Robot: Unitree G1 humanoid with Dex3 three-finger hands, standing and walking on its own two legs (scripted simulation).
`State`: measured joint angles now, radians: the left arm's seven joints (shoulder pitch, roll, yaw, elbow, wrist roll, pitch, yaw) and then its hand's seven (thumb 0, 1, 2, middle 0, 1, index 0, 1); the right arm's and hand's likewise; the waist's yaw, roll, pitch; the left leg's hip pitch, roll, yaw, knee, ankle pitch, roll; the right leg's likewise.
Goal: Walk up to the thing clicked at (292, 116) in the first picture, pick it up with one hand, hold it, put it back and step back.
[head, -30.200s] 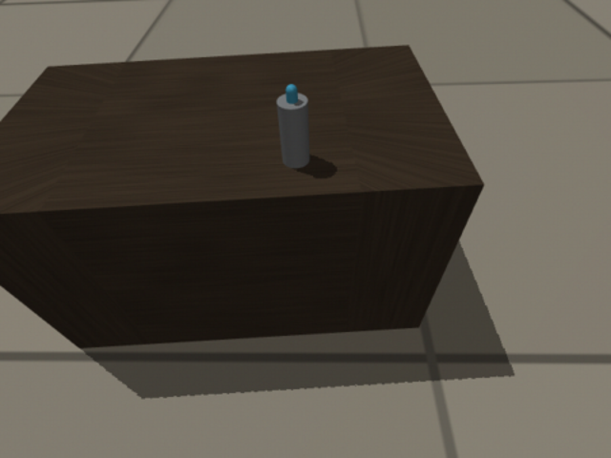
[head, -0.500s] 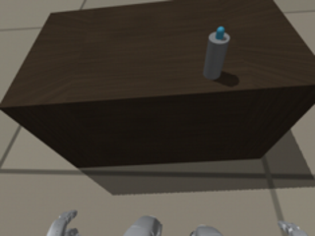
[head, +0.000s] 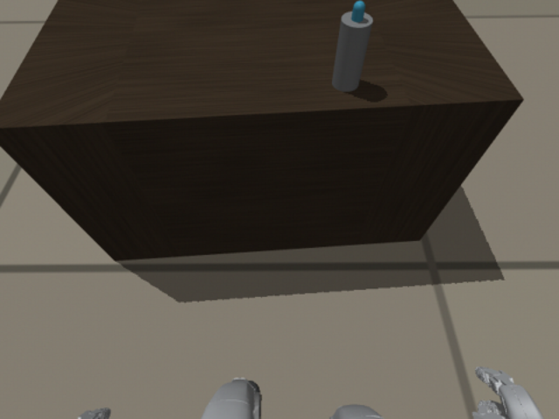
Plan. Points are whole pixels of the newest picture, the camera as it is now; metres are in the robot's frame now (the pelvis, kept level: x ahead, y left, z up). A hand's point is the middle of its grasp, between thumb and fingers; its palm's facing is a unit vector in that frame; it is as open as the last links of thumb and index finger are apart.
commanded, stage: step back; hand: right
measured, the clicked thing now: (351, 46) +0.83 -0.10 +0.04
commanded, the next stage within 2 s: stand in 1.82 s
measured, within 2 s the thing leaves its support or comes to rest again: neither
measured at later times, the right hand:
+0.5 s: hand out of the picture -0.07 -0.28 -0.15, palm faces -0.15 +0.91 -0.38, open 7.4 cm
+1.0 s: hand out of the picture -0.19 -0.31 -0.16, palm faces -0.16 +0.92 -0.36, open 7.4 cm
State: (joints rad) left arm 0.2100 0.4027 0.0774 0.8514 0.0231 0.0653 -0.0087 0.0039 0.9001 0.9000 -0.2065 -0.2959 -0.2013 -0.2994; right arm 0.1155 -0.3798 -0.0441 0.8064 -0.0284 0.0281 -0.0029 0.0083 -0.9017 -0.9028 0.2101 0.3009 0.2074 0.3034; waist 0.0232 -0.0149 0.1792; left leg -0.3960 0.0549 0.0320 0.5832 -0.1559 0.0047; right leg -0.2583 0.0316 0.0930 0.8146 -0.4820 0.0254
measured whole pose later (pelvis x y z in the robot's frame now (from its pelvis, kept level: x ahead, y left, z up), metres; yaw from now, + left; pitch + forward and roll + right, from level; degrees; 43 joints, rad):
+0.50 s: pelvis -0.16 -0.03 +0.00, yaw +6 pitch -3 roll +0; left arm 0.08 0.39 0.06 0.81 0.01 0.08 0.02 0.00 0.90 0.90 -0.21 -0.30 -0.20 -0.30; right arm 0.19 -0.37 -0.03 0.89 -0.03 0.04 0.00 0.01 -0.90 -0.90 0.21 0.30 0.21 0.30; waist -0.01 -0.02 0.18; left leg -0.28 -0.02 -0.02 0.64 -0.31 0.02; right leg -0.47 0.06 0.08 1.06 -0.54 -0.01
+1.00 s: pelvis -0.29 -0.05 +0.00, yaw +6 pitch -3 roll +2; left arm 0.20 0.40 0.06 0.93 0.04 0.00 -0.01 0.00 0.90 0.90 -0.21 -0.30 -0.21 -0.30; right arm 0.21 -0.39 -0.06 0.98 -0.03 0.03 0.02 0.01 -0.91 -0.90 0.21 0.30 0.20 0.30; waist 0.04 -0.01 0.10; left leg -0.24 -0.04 -0.03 0.61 -0.33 0.00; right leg -0.30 -0.06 0.01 0.71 -0.36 0.00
